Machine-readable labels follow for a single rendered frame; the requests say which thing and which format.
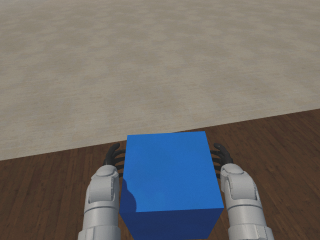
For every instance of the left robot forearm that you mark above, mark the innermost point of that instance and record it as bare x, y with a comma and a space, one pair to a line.
101, 207

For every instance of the carton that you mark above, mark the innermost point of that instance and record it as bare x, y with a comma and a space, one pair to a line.
169, 188

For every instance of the left robot hand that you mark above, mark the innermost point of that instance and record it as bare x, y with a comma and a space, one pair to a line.
111, 160

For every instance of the right robot forearm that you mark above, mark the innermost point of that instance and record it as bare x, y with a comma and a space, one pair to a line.
243, 204

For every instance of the right robot hand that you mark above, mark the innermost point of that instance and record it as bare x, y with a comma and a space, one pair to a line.
224, 157

